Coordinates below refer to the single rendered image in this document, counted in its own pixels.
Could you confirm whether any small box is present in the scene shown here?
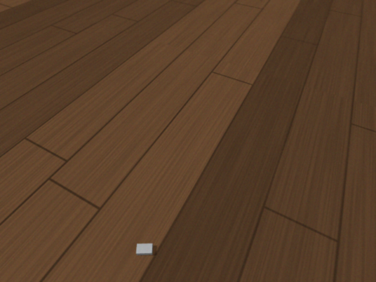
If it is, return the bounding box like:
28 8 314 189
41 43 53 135
136 243 153 255

